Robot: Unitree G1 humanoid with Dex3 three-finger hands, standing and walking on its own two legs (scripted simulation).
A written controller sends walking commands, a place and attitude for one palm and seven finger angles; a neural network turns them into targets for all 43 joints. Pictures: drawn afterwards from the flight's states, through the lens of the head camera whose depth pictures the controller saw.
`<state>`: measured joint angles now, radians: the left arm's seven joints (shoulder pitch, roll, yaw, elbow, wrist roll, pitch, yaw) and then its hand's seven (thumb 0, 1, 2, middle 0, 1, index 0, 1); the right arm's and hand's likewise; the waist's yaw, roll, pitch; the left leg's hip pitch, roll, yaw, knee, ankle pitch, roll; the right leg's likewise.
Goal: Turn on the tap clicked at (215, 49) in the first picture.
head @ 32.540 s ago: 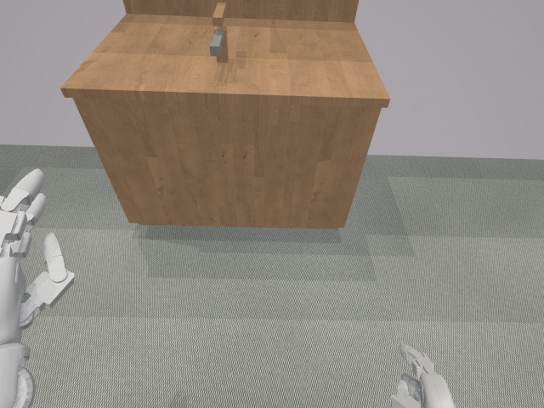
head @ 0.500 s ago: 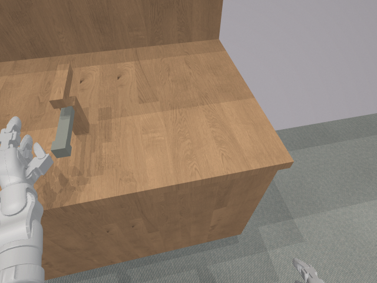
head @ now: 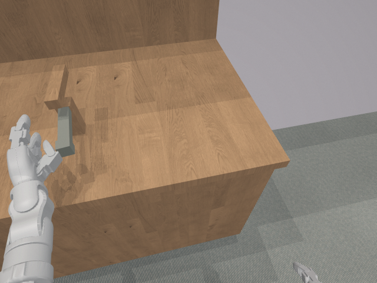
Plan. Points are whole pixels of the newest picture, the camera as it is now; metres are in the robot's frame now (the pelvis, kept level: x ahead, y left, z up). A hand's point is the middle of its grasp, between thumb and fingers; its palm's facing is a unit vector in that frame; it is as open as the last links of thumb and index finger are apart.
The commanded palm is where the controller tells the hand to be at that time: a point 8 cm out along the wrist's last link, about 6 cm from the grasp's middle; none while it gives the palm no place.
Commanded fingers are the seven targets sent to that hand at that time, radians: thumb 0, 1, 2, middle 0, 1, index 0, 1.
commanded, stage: push the lever round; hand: left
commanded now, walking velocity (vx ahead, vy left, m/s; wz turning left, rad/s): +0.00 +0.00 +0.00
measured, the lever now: (65, 147) +0.36 +0.28 +0.09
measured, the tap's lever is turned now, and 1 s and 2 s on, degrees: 7 31 57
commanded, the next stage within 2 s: none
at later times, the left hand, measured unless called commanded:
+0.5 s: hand (72, 152) +0.36 +0.27 +0.08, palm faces +0.55 -0.83 -0.05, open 7.8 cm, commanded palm +0.31 +0.29 +0.08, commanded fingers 0.00 0.90 0.90 -0.15 -0.15 -0.15 -0.15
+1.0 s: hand (92, 147) +0.37 +0.23 +0.09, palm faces +0.65 -0.76 -0.06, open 7.8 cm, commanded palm +0.32 +0.25 +0.08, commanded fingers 0.00 0.90 0.90 -0.15 -0.15 -0.15 -0.15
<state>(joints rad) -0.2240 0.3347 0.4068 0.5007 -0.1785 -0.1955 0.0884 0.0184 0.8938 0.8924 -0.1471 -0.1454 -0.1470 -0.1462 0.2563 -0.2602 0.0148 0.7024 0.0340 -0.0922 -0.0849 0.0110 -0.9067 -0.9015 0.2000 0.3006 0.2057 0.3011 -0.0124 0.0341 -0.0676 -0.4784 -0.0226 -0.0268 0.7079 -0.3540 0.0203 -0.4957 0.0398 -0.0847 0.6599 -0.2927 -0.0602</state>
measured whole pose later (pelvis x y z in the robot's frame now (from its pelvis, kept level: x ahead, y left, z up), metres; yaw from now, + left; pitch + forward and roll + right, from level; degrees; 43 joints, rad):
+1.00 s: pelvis +0.00 +0.00 +0.00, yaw +0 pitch +7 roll -1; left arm -0.32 0.13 0.24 0.47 -0.04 -0.13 0.53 0.02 0.91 0.90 -0.15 -0.15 -0.15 -0.15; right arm 0.20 -0.23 0.01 0.72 -0.01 -0.04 -0.06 0.01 -0.91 -0.90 0.20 0.30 0.21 0.30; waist -0.02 0.03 -0.08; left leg -0.47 -0.03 -0.03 0.70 -0.34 0.02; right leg -0.49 0.03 -0.09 0.66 -0.29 -0.06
